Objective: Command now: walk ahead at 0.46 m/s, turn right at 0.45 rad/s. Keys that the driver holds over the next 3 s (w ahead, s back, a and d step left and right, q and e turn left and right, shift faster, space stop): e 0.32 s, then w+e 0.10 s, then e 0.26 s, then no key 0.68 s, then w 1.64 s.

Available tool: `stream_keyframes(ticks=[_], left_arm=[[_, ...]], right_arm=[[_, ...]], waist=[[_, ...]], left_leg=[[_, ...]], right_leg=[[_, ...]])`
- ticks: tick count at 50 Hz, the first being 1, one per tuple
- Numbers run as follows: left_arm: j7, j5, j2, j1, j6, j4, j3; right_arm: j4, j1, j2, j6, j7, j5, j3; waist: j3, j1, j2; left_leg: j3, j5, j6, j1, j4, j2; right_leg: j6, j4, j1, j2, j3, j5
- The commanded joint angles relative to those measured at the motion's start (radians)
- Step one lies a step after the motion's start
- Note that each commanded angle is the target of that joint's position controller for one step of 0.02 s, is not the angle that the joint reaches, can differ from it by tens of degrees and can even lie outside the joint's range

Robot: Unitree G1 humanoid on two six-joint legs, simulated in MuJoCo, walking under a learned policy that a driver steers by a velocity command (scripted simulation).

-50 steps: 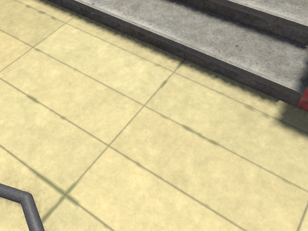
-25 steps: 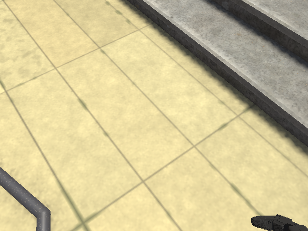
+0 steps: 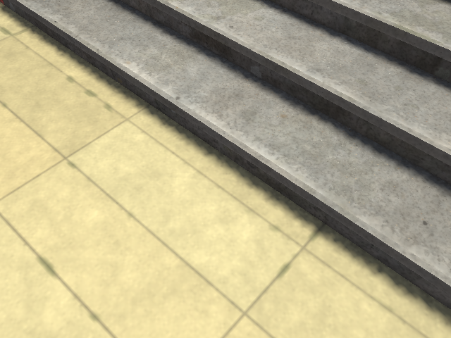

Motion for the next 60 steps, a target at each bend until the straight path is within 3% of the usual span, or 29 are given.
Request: stream_keyframes(ticks=[1, 4, 6, 7, 8, 9, 11, 13, 17, 19, 21, 22, 31, 33, 35, 36, 37, 38, 40, 41, 43, 45, 51, 53, 55, 56, 57, 58, 60], left_arm=[[-0.003, 0.007, 0.022, -0.123, -0.017, -0.099, -0.01], [0.005, 0.019, 0.043, 0.021, -0.022, -0.066, -0.003], [0.015, 0.03, 0.108, 0.239, -0.041, -0.009, 0.026], [0.029, 0.032, 0.159, 0.306, -0.054, 0.003, 0.048], [0.036, 0.019, 0.275, 0.238, -0.049, -0.018, 0.072], [0.035, -0.02, 0.303, 0.276, -0.044, -0.023, 0.086], [0.049, -0.032, 0.175, 0.099, -0.02, -0.067, 0.058], [0.055, -0.028, 0.128, 0.059, -0.016, -0.08, 0.041], [0.045, -0.014, 0.189, 0.102, -0.033, -0.082, 0.055], [0.048, -0.017, 0.191, 0.118, -0.025, -0.092, 0.058], [0.047, -0.014, 0.195, 0.145, -0.017, -0.1, 0.061], [0.047, -0.012, 0.197, 0.16, -0.015, -0.101, 0.063], [0.053, 0.004, 0.228, 0.191, -0.001, -0.136, 0.079], [0.053, 0.002, 0.234, 0.157, 0.007, -0.152, 0.083], [0.055, -0.015, 0.224, 0.08, 0.012, -0.175, 0.079], [0.056, -0.027, 0.179, 0.086, 0.007, -0.191, 0.064], [0.058, -0.031, 0.089, 0.169, 0.003, -0.206, 0.039], [0.067, -0.002, 0.183, 0.224, 0.015, -0.187, 0.06], [0.06, 0.011, 0.199, 0.198, 0.03, -0.143, 0.064], [0.052, 0.002, 0.186, 0.18, 0.038, -0.144, 0.061], [0.037, -0.006, 0.169, 0.164, 0.049, -0.141, 0.051], [0.032, -0.014, 0.158, 0.137, 0.054, -0.143, 0.042], [0.042, -0.016, 0.124, 0.051, 0.067, -0.124, 0.006], [0.048, -0.018, 0.12, 0.064, 0.06, -0.103, -0.001], [0.059, -0.006, 0.128, 0.079, 0.038, -0.08, -0.008], [0.068, 0.011, 0.17, 0.073, 0.023, -0.083, -0.006], [0.069, 0.003, 0.223, 0.004, 0.016, -0.082, 0.0], [0.061, -0.007, 0.16, -0.026, 0.009, -0.078, -0.016], [0.06, -0.006, 0.135, -0.031, -0.001, -0.057, -0.028]], right_arm=[[-0.015, 0.058, -0.119, 0.001, -0.019, -0.001, -0.014], [-0.022, 0.027, -0.175, 0.013, -0.044, -0.001, -0.027], [-0.055, -0.051, -0.197, 0.021, -0.041, 0.005, -0.038], [-0.083, -0.102, -0.186, 0.017, -0.026, 0.02, -0.039], [-0.14, -0.018, -0.085, 0.009, -0.017, 0.007, -0.025], [-0.155, 0.003, -0.107, 0.012, -0.011, 0.011, -0.021], [-0.173, -0.081, -0.141, 0.015, -0.007, 0.004, -0.028], [-0.186, -0.094, -0.141, 0.05, -0.003, -0.022, -0.033], [-0.212, -0.089, -0.103, 0.095, 0.001, -0.022, -0.024], [-0.241, -0.153, -0.12, 0.101, 0.008, -0.025, -0.028], [-0.271, -0.245, -0.136, 0.106, 0.013, -0.027, -0.031], [-0.285, -0.288, -0.142, 0.107, 0.012, -0.025, -0.033], [-0.332, -0.338, -0.159, 0.079, -0.004, 0.008, -0.022], [-0.333, -0.302, -0.169, 0.073, -0.009, 0.016, -0.02], [-0.31, -0.203, -0.174, 0.063, -0.019, 0.009, -0.02], [-0.302, -0.161, -0.218, 0.056, -0.031, -0.006, -0.03], [-0.332, -0.208, -0.298, 0.062, -0.039, -0.012, -0.038], [-0.314, -0.158, -0.296, 0.079, -0.028, 0.003, -0.043], [-0.324, -0.211, -0.188, 0.081, -0.012, 0.012, -0.018], [-0.332, -0.252, -0.172, 0.082, -0.01, 0.004, -0.011], [-0.32, -0.247, -0.185, 0.077, -0.012, -0.007, -0.013], [-0.304, -0.223, -0.183, 0.071, -0.007, -0.005, -0.012], [-0.258, -0.182, -0.21, 0.081, 0.008, -0.01, -0.018], [-0.243, -0.18, -0.219, 0.092, 0.011, -0.006, -0.022], [-0.227, -0.166, -0.204, 0.096, 0.01, -0.001, -0.018], [-0.235, -0.156, -0.176, 0.089, 0.014, 0.002, -0.01], [-0.236, -0.12, -0.132, 0.086, 0.017, 0.014, 0.0], [-0.202, -0.134, -0.141, 0.095, 0.01, 0.005, 0.003], [-0.175, -0.161, -0.168, 0.097, 0.012, 0.002, -0.007]], waist=[[0.084, -0.005, 0.098], [-0.004, 0.061, 0.16], [-0.114, 0.166, 0.162], [-0.164, 0.22, 0.053], [-0.213, 0.077, -0.15], [-0.38, 0.116, -0.04], [-0.106, 0.05, 0.069], [-0.039, 0.004, 0.095], [-0.126, -0.006, 0.027], [-0.138, 0.017, -0.013], [-0.1, 0.056, -0.039], [-0.064, 0.071, -0.041], [-0.092, 0.074, -0.069], [-0.09, 0.052, -0.077], [-0.082, -0.018, -0.067], [-0.113, -0.017, 0.015], [-0.139, 0.049, 0.26], [-0.173, 0.048, 0.272], [-0.079, 0.064, 0.113], [-0.067, 0.075, 0.134], [-0.077, 0.066, 0.2], [-0.105, 0.058, 0.189], [-0.093, 0.014, 0.227], [-0.085, 0.027, 0.22], [-0.076, 0.046, 0.162], [-0.099, 0.031, 0.078], [-0.066, -0.036, -0.074], [-0.056, -0.015, -0.058], [-0.005, 0.001, -0.063]], left_leg=[[-0.017, 0.909, -0.056, -0.001, 0.052, 0.298], [0.016, 1.336, -0.069, -0.003, 0.31, 0.315], [-0.003, 1.156, -0.065, -0.111, 0.672, 0.316], [0.018, 0.625, -0.078, -0.286, 1.009, 0.219], [-0.056, -0.331, -0.114, -0.652, 1.34, 0.045], [-0.259, -0.253, -0.116, -0.719, 1.413, 0.056], [-0.268, -0.14, -0.123, -0.749, 1.266, 0.141], [-0.267, -0.106, -0.144, -0.672, 1.11, 0.164], [-0.243, -0.025, -0.168, -0.626, 0.963, 0.153], [-0.25, 0.021, -0.178, -0.666, 0.899, 0.169], [-0.266, 0.061, -0.184, -0.735, 0.819, 0.18], [-0.275, 0.073, -0.188, -0.768, 0.773, 0.179], [-0.295, -0.057, -0.139, -0.653, 0.586, 0.081], [-0.305, -0.061, -0.123, -0.558, 0.481, 0.064], [-0.297, 0.089, -0.106, -0.355, 0.225, 0.069], [-0.388, 0.174, -0.074, -0.206, 0.137, 0.191], [-0.667, 0.508, 0.021, -0.077, 0.121, 0.459], [-0.791, 0.683, 0.146, -0.112, 0.16, 0.529], [-0.599, 0.629, 0.129, -0.208, 0.168, 0.417], [-0.512, 0.572, 0.087, -0.233, 0.155, 0.353], [-0.419, 0.672, 0.072, -0.244, 0.163, 0.293], [-0.39, 0.721, 0.082, -0.226, 0.175, 0.294], [-0.406, 0.467, 0.092, -0.256, 0.165, 0.292], [-0.418, 0.432, 0.082, -0.274, 0.188, 0.286], [-0.417, 0.379, 0.018, -0.358, 0.22, 0.273], [-0.393, 0.283, -0.029, -0.42, 0.256, 0.247], [-0.295, 0.089, -0.063, -0.398, 0.235, 0.138], [-0.286, 0.052, -0.076, -0.266, 0.204, 0.141], [-0.303, 0.14, -0.08, -0.239, 0.187, 0.148]], right_leg=[[-0.025, -0.12, -0.01, 0.051, -0.101, -0.031], [-0.078, -0.157, 0.197, 0.152, -0.164, -0.138], [-0.146, -0.297, 0.447, 0.156, -0.084, -0.083], [-0.21, -0.388, 0.627, 0.052, 0.039, 0.185], [-0.325, -0.225, 0.887, -0.245, 0.41, 1.08], [-0.467, -0.318, 0.926, -0.324, 0.524, 1.046], [-0.376, -0.46, 0.616, -0.229, 0.404, 0.573], [-0.296, -0.506, 0.456, -0.132, 0.301, 0.501], [-0.235, -0.479, 0.436, -0.055, 0.253, 0.565], [-0.215, -0.517, 0.454, -0.037, 0.299, 0.257], [-0.206, -0.574, 0.478, -0.031, 0.377, -0.107], [-0.203, -0.585, 0.493, -0.036, 0.408, -0.151], [-0.185, -0.379, 0.587, -0.053, 0.491, 0.408], [-0.16, -0.353, 0.564, -0.04, 0.532, 0.391], [-0.087, -0.292, 0.475, 0.017, 0.523, 0.267], [-0.032, -0.189, 0.386, 0.068, 0.46, 0.102], [0.023, 0.012, 0.217, 0.212, 0.268, -0.439], [0.031, 0.161, 0.164, 0.254, 0.177, -0.7], [0.049, 0.291, 0.172, 0.187, 0.199, -0.57], [0.063, 0.279, 0.185, 0.175, 0.195, -0.517], [0.087, 0.279, 0.218, 0.186, 0.177, -0.447], [0.097, 0.225, 0.245, 0.185, 0.172, -0.43], [0.076, -0.143, 0.396, 0.135, 0.081, -0.439], [0.057, -0.292, 0.461, 0.129, 0.057, -0.353], [0.027, -0.518, 0.608, 0.088, 0.105, -0.144], [0.004, -0.541, 0.68, -0.027, 0.232, -0.104], [-0.05, -0.515, 0.562, -0.127, 0.329, 0.017], [-0.067, -0.516, 0.443, -0.132, 0.313, -0.063], [-0.02, -0.53, 0.411, -0.046, 0.262, -0.186]])
Next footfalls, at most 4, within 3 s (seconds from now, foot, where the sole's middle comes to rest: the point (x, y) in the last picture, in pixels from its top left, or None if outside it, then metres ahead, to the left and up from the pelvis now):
0.14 right None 0.21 -0.07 -0.77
0.72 left None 0.37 0.07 -0.77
1.12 right None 0.22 -0.10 -0.77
2.12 right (305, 298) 0.61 -0.26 -0.77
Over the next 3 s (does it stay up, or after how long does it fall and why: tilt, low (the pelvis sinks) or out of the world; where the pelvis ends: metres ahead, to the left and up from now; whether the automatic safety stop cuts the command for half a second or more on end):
stays up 0.97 -0.29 0.08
